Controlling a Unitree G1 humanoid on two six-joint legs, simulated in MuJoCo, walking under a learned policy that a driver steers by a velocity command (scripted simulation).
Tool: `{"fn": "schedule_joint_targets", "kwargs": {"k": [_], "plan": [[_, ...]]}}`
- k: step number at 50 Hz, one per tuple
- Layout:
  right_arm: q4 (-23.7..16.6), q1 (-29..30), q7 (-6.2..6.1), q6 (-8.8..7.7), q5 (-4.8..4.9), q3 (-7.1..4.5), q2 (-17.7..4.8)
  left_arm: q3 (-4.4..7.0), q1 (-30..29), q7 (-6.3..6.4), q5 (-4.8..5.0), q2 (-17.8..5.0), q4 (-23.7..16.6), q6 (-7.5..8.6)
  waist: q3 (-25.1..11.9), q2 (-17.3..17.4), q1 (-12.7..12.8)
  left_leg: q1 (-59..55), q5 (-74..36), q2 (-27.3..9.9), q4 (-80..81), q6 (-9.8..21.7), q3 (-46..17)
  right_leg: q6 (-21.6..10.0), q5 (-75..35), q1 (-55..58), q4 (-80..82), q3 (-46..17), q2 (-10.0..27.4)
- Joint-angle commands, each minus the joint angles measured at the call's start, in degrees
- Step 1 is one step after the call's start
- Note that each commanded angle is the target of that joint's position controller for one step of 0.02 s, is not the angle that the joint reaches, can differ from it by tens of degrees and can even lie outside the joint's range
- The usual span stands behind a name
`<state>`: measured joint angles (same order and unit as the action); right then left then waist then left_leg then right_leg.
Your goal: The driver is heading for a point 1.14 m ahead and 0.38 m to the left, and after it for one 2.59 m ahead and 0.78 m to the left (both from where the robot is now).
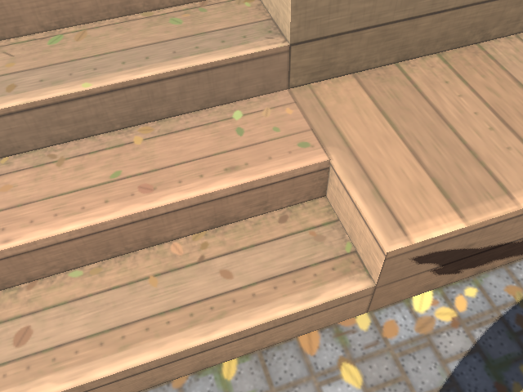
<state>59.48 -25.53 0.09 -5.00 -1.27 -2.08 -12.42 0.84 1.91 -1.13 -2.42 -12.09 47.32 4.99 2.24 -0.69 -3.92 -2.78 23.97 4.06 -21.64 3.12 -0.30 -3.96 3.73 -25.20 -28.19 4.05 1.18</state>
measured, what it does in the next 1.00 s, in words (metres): walks ahead, turning left: left foot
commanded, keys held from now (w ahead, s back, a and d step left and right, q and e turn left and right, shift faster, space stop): w+q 0.68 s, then w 0.30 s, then no key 0.02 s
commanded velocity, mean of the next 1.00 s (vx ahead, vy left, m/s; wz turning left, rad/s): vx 0.50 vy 0.00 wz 0.42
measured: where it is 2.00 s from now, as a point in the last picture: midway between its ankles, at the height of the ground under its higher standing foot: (99, 192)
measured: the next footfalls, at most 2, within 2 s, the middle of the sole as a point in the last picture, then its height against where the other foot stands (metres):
left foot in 0.50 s outside the picture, level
right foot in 1.04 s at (207, 284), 0.15 m higher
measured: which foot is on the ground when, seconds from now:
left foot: down 0.00-0.00, up 0.02-0.48, down 0.50-1.00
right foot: down 0.00-0.50, up 0.52-1.00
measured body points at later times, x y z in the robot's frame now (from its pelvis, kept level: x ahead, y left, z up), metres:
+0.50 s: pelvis +0.24 +0.04 -0.01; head +0.27 +0.05 +0.44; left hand +0.17 +0.28 -0.16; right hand +0.47 -0.15 -0.12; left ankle +0.31 +0.11 -0.73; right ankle +0.12 -0.09 -0.71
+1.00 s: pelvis +0.47 +0.11 +0.02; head +0.51 +0.15 +0.47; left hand +0.63 +0.36 -0.05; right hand +0.50 -0.14 -0.11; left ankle +0.31 +0.11 -0.72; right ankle +0.65 +0.11 -0.52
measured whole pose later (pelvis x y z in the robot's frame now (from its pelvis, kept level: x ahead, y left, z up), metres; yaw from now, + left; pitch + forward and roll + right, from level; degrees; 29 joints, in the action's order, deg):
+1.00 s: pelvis +0.47 +0.11 +0.02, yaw +27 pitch +5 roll -3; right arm 58.9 -28.0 -2.5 -3.3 0.6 0.3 -10.6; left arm -4.8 -2.3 0.6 -2.4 -5.2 31.6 -0.6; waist 1.5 0.6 -2.6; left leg -3.5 13.2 3.5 -8.4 6.7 -6.2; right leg -4.8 24.7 -65.4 -85.9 9.5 1.6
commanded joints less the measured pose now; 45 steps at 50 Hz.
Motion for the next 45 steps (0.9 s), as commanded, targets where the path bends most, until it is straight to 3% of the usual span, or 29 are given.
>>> {"fn": "schedule_joint_targets", "kwargs": {"k": [1,2,3,4,6,10,13,17,18,20,22,23,24,25,26,27,28,29,30,31,33,35,36,37,39,41,43,44,45], "plan": [[-4.84,-5.26,-0.17,-0.71,3.14,0.27,-1.1,5.49,25.54,1.65,-1.99,-18.1,3.23,0.85,-19.02,-15.24,9.51,32.58,-4.67,0.01,-42.08,1.84,2.77,-10.89,10.45,44.49,8.56,-34.14,24.28],[-3.8,-2.23,-0.55,-0.08,1.18,-1.49,-8.21,4.83,22.29,1.15,-0.38,-13.84,2.67,0.05,-15.77,-6.67,8.66,37.16,3.95,-2.05,-47.11,2.81,-2.47,-10.01,14.77,38.97,12.46,-38.26,23.88],[-4.49,1.59,-0.19,0.18,0.8,-1.84,-7.81,3.77,16.69,0.89,0.22,-10.02,1.65,0.03,-8.06,-3.24,6.75,37.85,-0.69,-4.88,-47.07,3.16,-3.69,-8.36,15.75,31.29,13.98,-29.41,21.54],[-4.7,3.7,0.22,0.33,0.76,-1.48,-5.88,3.07,13.72,0.72,0.53,-7.18,1.41,0.36,-3.95,-1.61,5.8,36.78,-4.2,-7.01,-45.12,2.9,-3.54,-7.03,12.28,25.04,16.52,-22.75,19.16],[-4.67,4.63,0.87,1.73,-0.49,-1.43,-4.25,2.35,12.75,1.37,0.97,-4.99,2.46,1.02,-0.47,-3.35,3.71,33.87,-7.2,-8.93,-42.56,1.89,-2.64,-4.24,4.89,18.49,19.37,-13.07,15.34],[-6.34,8.26,1.89,3.24,-0.71,-1.37,-2.66,2.63,15.93,1.42,1.52,-6.03,4.44,2.85,-1.15,-3.53,2.56,37.1,-12.86,-9.48,-41.88,0.41,-0.66,-4.08,-10.66,19.58,19.23,-3.17,14.18],[-8.86,15.04,2.48,3.25,-0.73,-1.0,-2.14,2.67,17.25,1.53,1.38,-6.23,5.48,2.85,0.67,-3.85,3.25,39.64,-18.43,-9.85,-34.9,-0.51,1.18,-4.0,-13.0,19.53,19.67,2.31,12.85],[-12.14,23.42,3.08,2.78,-0.76,0.03,-1.27,3.04,17.52,1.75,1.56,-7.84,6.02,2.86,1.99,-3.65,4.7,33.53,-23.95,-7.87,-18.66,-0.29,5.14,-3.26,-16.29,19.08,19.0,7.84,11.77],[-11.66,21.35,2.82,3.21,-0.96,0.17,-1.0,3.12,19.19,1.88,1.23,-7.93,6.4,2.57,-0.35,-5.35,4.44,30.91,-21.33,-6.92,-20.73,0.55,6.94,-3.55,-19.47,20.87,16.01,8.68,13.01],[-12.37,21.83,2.6,3.39,-1.42,-0.27,-2.68,3.18,19.42,2.19,1.21,-8.24,6.46,1.98,-0.66,-4.64,3.71,29.35,-17.72,-5.65,-19.27,2.5,7.38,-2.86,-30.08,22.71,10.96,9.71,14.3],[-11.76,18.56,2.22,3.24,-1.48,-0.96,-4.05,3.61,18.89,2.57,1.08,-9.95,6.04,0.95,-2.66,-5.57,2.42,26.28,-11.6,-2.48,-16.74,4.69,8.62,-2.13,-41.56,25.95,2.04,10.36,14.81],[-10.5,14.02,1.93,2.84,-1.37,-1.46,-4.53,3.84,18.37,2.53,1.14,-10.75,5.67,0.13,-4.85,-5.33,0.76,22.27,-9.85,-0.35,-14.02,5.96,9.28,-1.91,-43.01,26.2,-6.35,10.5,14.75],[-8.36,6.83,1.37,2.19,-1.6,-2.36,-5.73,3.89,17.68,2.29,1.28,-11.06,5.0,-0.63,-8.54,-2.88,-2.67,12.86,-11.51,1.56,-9.19,7.61,8.88,-0.58,-36.79,22.02,-19.0,11.28,13.82],[-7.18,1.3,0.6,1.84,-2.35,-4.23,-11.66,3.39,17.89,2.12,1.1,-9.11,3.39,-0.74,-11.0,3.82,-4.72,2.45,-10.72,-7.4,-4.97,9.92,-4.45,1.71,-12.78,9.64,-36.04,11.05,11.07],[-8.83,3.55,0.38,2.39,-1.53,-5.95,-19.37,2.26,20.1,1.33,1.67,-3.38,-0.97,-0.06,-14.17,18.23,0.53,-10.49,-21.06,-23.77,1.43,20.64,-35.9,5.32,27.91,-13.7,-55.81,5.79,-0.97],[-9.29,2.63,0.11,3.49,0.12,-5.81,-17.87,2.52,12.31,1.11,0.72,-7.34,-1.97,0.28,-13.48,7.32,-3.08,-7.92,-18.32,-23.53,7.48,21.67,-38.62,5.35,22.75,-20.14,-62.13,-3.34,0.06],[-9.19,5.82,-0.5,3.66,0.57,-4.95,-14.38,2.17,10.31,0.96,0.49,-5.86,-2.82,0.57,-7.44,4.33,-0.76,-2.48,-15.44,-22.34,6.25,19.83,-30.38,4.86,17.22,-23.25,-63.22,-4.02,2.81],[-9.34,7.79,-0.57,3.64,0.68,-3.98,-10.82,2.02,11.33,1.01,0.16,-5.25,-2.26,0.79,-3.95,1.12,1.65,3.9,-20.07,-19.29,5.7,16.95,-25.25,4.52,15.62,-22.47,-62.72,-3.38,4.03],[-9.89,9.36,-0.71,3.23,0.9,-3.35,-9.14,1.9,11.56,1.08,-0.43,-4.76,-2.68,0.1,-3.28,0.08,3.5,8.11,-27.13,-16.56,4.49,15.1,-21.27,4.55,15.04,-21.13,-62.85,-4.02,4.84],[-10.47,11.05,-0.79,2.83,0.98,-2.66,-7.45,1.74,12.86,0.89,-0.95,-4.37,-2.67,-1.08,-3.38,-0.15,5.14,12.2,-30.31,-13.97,4.14,13.62,-18.09,4.85,13.82,-19.11,-63.08,-4.23,5.18],[-10.33,9.81,-0.72,1.84,0.72,-2.42,-7.79,1.37,13.07,0.51,-1.34,-3.14,-3.99,-3.03,-4.11,0.62,6.09,15.1,-34.42,-11.13,2.68,12.74,-15.38,5.21,12.48,-20.76,-64.58,-3.31,4.39],[-9.96,6.83,-0.97,1.24,0.6,-2.53,-9.0,1.08,11.36,0.67,-1.32,-2.72,-5.62,-3.9,-4.05,1.14,5.66,15.58,-35.39,-10.17,2.75,11.86,-14.97,5.74,9.38,-23.56,-62.29,-2.5,4.37],[-8.97,2.88,-1.24,1.01,0.24,-2.47,-8.75,0.61,10.19,1.23,-0.79,-0.53,-5.83,-4.28,-5.07,5.41,3.67,12.77,-34.2,-11.33,2.21,13.7,-17.36,5.88,12.37,-29.31,-74.42,-0.15,2.54],[-8.45,0.31,-1.27,0.82,0.2,-2.18,-8.63,0.29,7.76,1.61,-0.77,-0.09,-7.61,-4.6,-4.47,5.17,2.82,10.49,-29.39,-12.26,2.54,14.35,-19.14,5.64,14.27,-35.97,-79.94,-0.77,2.87],[-6.31,-4.41,-1.02,0.63,-0.04,-1.29,-7.79,-0.65,0.33,2.38,-0.79,1.25,-11.77,-4.32,-1.64,5.23,1.06,3.95,-17.43,-15.68,3.9,14.86,-24.41,3.38,21.62,-53.38,-93.77,-1.73,3.14],[-4.36,-7.47,-1.0,0.01,-0.27,-0.63,-7.23,-1.94,-7.58,2.59,-1.18,2.74,-15.79,-3.75,1.76,2.52,-0.32,1.22,-11.24,-16.41,4.48,12.76,-25.29,1.84,24.64,-63.94,-98.03,-1.69,2.79],[-2.65,-7.57,-1.07,-0.47,-0.27,0.3,-6.5,-3.22,-11.39,2.62,-0.78,3.9,-18.92,-3.73,3.58,2.45,0.21,3.66,-10.65,-14.69,6.64,9.95,-22.49,0.87,26.31,-64.61,-93.96,-0.4,2.15],[-1.54,-7.35,-1.1,-0.13,0.4,0.62,-6.1,-4.35,-13.45,2.37,-0.93,4.89,-21.16,-4.02,3.91,2.33,0.76,8.19,-10.23,-12.37,9.02,8.03,-19.82,0.61,25.77,-60.17,-86.23,0.78,2.72],[-0.93,-6.73,-1.4,0.03,0.56,0.93,-6.21,-4.57,-13.95,2.19,-0.52,4.41,-22.48,-4.42,4.1,3.17,1.02,10.3,-12.69,-11.78,12.25,8.18,-19.04,0.76,25.46,-56.54,-81.13,2.19,2.14]]}}
Velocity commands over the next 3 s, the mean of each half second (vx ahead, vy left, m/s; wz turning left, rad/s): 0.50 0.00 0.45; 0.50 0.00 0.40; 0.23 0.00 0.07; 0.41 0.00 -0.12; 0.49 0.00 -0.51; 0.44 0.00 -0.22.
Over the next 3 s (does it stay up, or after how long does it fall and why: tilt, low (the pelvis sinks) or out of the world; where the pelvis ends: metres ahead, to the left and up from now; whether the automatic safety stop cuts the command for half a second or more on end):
stays up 1.37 0.66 0.59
